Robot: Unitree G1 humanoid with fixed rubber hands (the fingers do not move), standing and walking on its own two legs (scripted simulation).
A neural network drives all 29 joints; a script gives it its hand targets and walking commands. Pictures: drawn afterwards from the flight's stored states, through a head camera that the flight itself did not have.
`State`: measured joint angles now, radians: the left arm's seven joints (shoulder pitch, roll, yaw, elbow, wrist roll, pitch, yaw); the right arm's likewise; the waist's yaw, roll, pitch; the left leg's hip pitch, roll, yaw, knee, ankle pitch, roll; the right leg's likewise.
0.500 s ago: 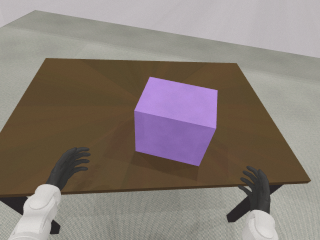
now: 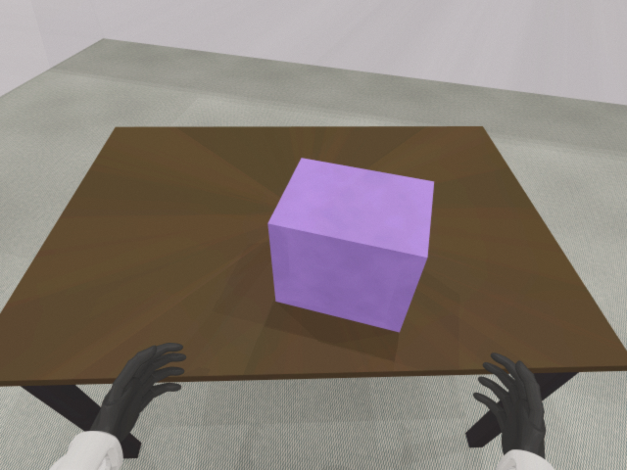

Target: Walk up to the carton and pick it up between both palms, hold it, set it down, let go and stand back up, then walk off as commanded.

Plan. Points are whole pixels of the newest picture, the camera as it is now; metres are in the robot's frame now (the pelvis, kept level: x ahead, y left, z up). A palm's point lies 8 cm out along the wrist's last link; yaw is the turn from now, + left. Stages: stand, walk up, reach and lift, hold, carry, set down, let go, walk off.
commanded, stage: set down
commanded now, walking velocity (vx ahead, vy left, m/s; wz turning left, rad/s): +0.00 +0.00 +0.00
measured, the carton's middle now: (350, 245) +0.49 -0.04 -0.03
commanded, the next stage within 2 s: none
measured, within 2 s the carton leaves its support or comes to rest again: neither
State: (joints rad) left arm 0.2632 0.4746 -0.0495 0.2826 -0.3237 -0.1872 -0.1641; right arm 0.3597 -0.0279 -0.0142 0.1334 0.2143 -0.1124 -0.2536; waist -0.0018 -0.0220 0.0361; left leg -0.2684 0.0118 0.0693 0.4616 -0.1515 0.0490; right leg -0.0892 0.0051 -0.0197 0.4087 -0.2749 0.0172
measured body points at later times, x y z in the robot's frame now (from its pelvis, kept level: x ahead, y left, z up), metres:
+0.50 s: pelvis +0.02 -0.01 +0.00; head +0.03 +0.01 +0.45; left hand +0.22 +0.24 -0.02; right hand +0.20 -0.21 -0.01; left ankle +0.07 +0.09 -0.74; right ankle -0.03 -0.13 -0.74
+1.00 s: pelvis +0.01 -0.02 +0.00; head +0.02 -0.01 +0.45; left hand +0.21 +0.22 -0.04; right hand +0.19 -0.23 -0.03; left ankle +0.07 +0.09 -0.74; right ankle -0.03 -0.13 -0.74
